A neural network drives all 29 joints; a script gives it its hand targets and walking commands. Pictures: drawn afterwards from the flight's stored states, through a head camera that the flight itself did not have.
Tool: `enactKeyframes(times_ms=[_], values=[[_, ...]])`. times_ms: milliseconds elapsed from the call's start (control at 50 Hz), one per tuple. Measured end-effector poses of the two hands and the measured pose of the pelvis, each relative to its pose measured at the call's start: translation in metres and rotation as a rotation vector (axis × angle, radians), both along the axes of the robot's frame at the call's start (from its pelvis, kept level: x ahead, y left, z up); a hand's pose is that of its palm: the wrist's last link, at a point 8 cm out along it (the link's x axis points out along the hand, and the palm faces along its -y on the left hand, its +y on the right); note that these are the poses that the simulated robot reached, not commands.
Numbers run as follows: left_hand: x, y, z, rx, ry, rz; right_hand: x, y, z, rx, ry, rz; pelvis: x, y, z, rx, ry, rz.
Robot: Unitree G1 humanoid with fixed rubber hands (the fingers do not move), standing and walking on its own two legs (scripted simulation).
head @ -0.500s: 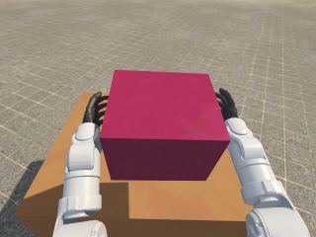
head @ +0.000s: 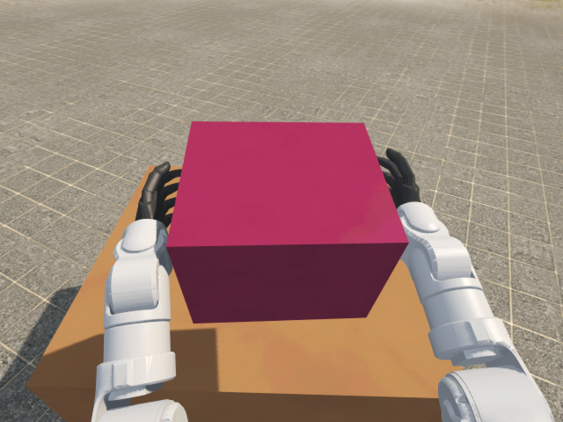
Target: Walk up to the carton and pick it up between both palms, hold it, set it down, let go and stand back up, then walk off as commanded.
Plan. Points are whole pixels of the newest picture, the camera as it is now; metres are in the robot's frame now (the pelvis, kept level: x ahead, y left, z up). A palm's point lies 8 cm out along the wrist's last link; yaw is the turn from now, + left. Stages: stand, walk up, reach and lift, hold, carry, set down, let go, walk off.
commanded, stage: hold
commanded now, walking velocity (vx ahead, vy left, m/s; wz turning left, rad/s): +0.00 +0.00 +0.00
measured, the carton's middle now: (280, 221) +0.37 +0.01 +0.14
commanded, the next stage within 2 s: none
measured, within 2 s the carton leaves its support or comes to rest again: neither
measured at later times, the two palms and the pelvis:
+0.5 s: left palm (156, 218) +0.35 +0.17 +0.17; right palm (406, 203) +0.36 -0.17 +0.18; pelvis +0.00 +0.00 +0.00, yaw +0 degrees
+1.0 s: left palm (156, 213) +0.36 +0.17 +0.18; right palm (406, 200) +0.36 -0.17 +0.18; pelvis +0.00 +0.00 +0.00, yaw +0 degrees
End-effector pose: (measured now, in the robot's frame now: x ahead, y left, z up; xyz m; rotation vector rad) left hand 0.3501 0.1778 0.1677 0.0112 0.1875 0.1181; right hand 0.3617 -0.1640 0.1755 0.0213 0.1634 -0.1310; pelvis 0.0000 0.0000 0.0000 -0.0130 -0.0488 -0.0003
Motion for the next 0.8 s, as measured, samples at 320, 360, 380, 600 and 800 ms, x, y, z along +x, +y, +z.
enactKeyframes(times_ms=[320,360,380,600,800], values=[[0.0031,-0.0062,0.0049,0.006,-0.006,-0.007,0.0011,-0.0064,0.0034,0.005,-0.008,-0.005,0.0045,-0.0019,0.0000,0.000,0.002,-0.002],[0.0023,-0.0061,0.0050,0.006,-0.006,-0.006,0.0006,-0.0063,0.0036,0.005,-0.009,-0.004,0.0045,-0.0023,0.0000,0.000,0.000,-0.002],[0.0019,-0.0059,0.0048,0.005,-0.005,-0.006,0.0004,-0.0061,0.0036,0.006,-0.008,-0.003,0.0044,-0.0024,-0.0001,0.000,-0.001,-0.001],[0.0004,-0.0021,0.0060,0.002,0.003,-0.003,-0.0003,-0.0024,0.0027,0.011,0.000,-0.002,0.0003,-0.0027,-0.0001,0.001,0.001,0.002],[0.0041,-0.0020,0.0089,0.001,0.002,-0.007,0.0019,-0.0024,0.0062,0.009,-0.002,-0.006,-0.0010,-0.0023,0.0000,0.001,0.004,0.001]])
